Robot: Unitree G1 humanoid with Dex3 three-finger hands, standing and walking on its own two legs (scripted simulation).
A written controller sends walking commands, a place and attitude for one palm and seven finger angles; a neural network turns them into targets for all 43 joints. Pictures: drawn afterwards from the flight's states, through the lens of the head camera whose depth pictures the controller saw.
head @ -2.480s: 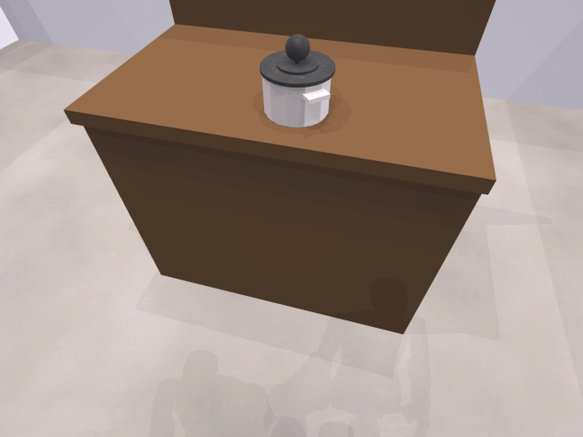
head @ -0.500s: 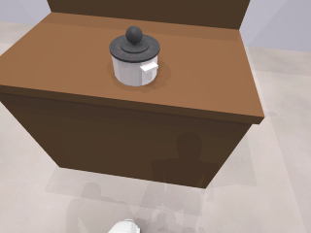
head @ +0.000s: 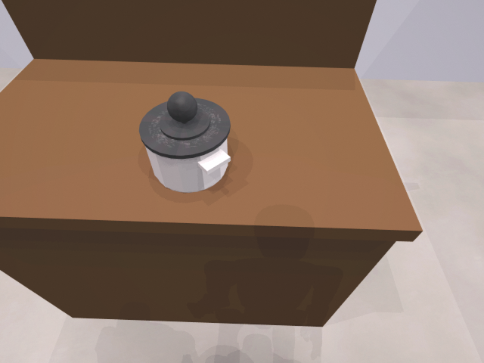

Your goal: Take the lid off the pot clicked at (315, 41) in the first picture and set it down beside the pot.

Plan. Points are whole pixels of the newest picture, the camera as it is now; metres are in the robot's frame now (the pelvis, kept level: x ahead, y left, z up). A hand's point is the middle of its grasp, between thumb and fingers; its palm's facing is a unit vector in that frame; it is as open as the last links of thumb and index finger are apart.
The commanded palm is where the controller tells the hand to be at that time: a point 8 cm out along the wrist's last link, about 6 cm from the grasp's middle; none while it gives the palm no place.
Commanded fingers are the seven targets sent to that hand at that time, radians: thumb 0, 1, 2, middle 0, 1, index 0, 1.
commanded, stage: come to a stop and stand still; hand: left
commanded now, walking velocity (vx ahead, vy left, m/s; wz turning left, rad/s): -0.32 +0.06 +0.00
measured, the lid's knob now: (182, 107) +0.50 +0.12 +0.16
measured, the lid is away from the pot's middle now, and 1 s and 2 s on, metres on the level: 0.00 0.00 0.00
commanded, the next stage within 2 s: look again from close up in 0.90 s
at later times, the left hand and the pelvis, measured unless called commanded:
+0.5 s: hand out of the picture -0.02 +0.26 -0.18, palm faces +0.02 -0.96 -0.27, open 7.3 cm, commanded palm none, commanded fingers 0.00 0.90 0.90 -0.20 -0.30 -0.20 -0.30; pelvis -0.05 +0.06 -0.02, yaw -3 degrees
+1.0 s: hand out of the picture -0.05 +0.23 -0.17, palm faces -0.04 -0.98 -0.21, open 7.4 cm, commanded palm none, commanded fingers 0.00 0.90 0.90 -0.20 -0.30 -0.20 -0.30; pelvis -0.06 +0.06 -0.01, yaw -4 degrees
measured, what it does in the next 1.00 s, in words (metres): steps on the spot: left foot, then right foot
